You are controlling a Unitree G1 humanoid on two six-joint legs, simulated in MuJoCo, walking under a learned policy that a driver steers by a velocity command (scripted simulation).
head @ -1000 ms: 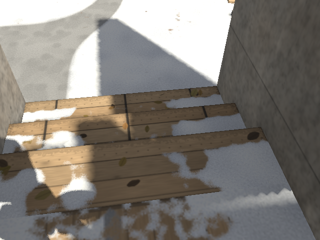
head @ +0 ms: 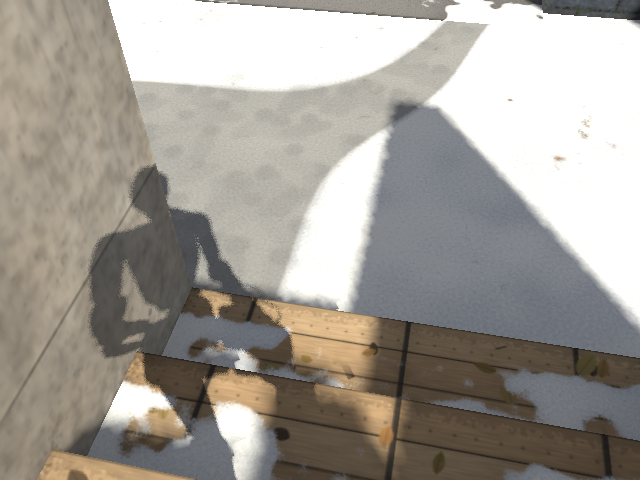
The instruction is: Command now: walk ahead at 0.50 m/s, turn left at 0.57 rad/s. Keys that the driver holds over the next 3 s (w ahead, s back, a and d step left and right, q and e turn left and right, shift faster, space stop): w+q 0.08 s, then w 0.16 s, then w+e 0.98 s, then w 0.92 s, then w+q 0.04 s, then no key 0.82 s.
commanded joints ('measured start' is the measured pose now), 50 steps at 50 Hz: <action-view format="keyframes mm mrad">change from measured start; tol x64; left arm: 1 34 18 -7 -49 -12 15 10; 50 -115 95 -7 -123 -1 0 -88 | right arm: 1 -117 -100 -9 -106 -9 -31 24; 50 207 -35 105 -63 -69 -39 -83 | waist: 1 73 27 51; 50 -30 49 88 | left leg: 1 -275 212 -204 -226 47 172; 15 -451 98 -43 891 -226 -17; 39 441 466 -384 158 282 261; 50 -399 317 41 255 -280 36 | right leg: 1 129 20 -85 -193 139 32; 27 420 -41 233 -883 458 -243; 37 -46 98 110 -110 753 -133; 40 -581 222 175 538 -144 -125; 50 93 50 -131 -406 827 -26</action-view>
